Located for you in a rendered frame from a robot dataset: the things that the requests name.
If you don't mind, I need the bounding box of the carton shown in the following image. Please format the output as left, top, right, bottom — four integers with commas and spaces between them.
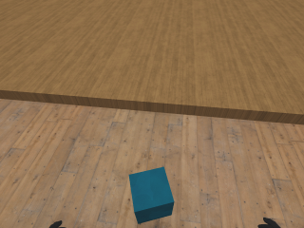
128, 167, 175, 224

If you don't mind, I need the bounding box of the right robot hand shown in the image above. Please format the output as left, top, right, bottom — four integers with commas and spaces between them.
257, 218, 280, 228

